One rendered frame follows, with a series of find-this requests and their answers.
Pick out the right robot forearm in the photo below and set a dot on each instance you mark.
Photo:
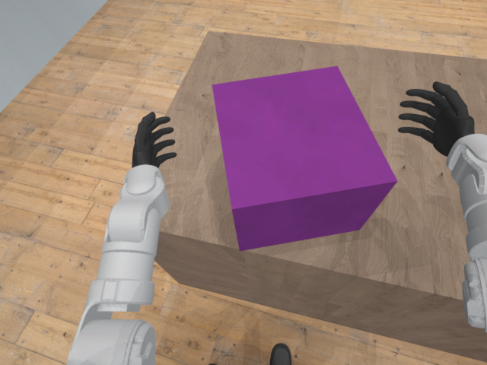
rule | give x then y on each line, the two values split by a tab
467	162

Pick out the robot right hand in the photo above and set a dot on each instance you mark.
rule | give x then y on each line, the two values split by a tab
451	114

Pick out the robot left hand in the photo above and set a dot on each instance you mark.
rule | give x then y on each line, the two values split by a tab
145	151

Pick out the robot right foot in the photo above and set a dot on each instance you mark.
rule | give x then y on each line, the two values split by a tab
280	355

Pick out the left robot forearm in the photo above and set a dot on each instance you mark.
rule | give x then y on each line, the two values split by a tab
124	278

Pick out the carton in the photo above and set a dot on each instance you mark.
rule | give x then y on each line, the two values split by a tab
301	161

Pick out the robot right upper arm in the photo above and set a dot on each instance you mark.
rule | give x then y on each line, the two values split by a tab
475	293

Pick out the robot left upper arm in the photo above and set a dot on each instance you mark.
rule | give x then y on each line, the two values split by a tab
115	342

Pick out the pedestal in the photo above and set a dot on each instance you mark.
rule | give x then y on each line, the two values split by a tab
401	274

